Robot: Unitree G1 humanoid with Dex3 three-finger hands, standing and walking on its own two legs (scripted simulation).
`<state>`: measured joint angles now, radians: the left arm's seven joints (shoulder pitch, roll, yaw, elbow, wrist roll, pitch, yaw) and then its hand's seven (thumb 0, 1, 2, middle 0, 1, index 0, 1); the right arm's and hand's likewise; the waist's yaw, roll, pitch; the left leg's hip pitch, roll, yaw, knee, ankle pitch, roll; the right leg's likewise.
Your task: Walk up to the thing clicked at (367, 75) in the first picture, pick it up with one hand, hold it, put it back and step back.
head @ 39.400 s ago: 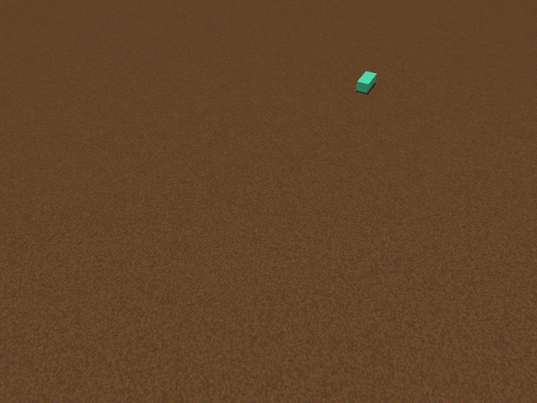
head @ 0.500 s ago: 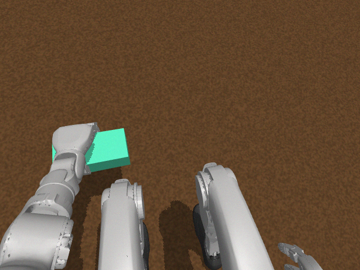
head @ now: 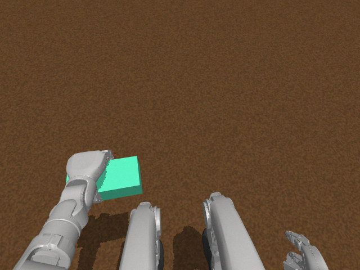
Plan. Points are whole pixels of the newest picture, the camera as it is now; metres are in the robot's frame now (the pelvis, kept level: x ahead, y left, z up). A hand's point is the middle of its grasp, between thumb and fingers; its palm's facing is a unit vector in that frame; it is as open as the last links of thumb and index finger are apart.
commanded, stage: lift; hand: left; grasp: from above
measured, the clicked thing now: (106, 180) +0.36 +0.20 -0.16
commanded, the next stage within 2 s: hold in 0.98 s
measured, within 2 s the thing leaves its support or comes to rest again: neither
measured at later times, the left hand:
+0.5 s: hand (60, 154) +0.36 +0.22 +0.06, palm faces -0.48 -0.05 -0.88, open 11.2 cm
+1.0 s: hand (35, 131) +0.37 +0.22 +0.13, palm faces -0.46 -0.05 -0.88, open 11.2 cm
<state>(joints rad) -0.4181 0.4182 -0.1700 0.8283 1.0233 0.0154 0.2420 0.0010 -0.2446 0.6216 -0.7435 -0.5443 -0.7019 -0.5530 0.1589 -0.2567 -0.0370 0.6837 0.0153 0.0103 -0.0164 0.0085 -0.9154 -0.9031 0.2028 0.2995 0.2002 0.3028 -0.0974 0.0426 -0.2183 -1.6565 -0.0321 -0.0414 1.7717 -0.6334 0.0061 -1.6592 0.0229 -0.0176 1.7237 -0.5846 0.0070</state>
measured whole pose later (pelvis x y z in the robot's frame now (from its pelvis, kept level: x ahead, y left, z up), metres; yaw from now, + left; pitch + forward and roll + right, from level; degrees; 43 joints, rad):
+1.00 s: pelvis +0.07 +0.01 +0.21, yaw -1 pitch +9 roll -1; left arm -0.27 0.38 -0.21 0.81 1.01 0.00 0.15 -0.01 -0.25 0.62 -0.75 -0.54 -0.70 -0.55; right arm 0.25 -0.25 -0.04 0.71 0.04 0.03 -0.04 0.01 -0.91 -0.90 0.20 0.30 0.20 0.30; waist -0.05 0.03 -0.08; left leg -0.57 -0.01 0.00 0.78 -0.38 0.02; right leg -0.58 0.02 0.05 0.75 -0.33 0.02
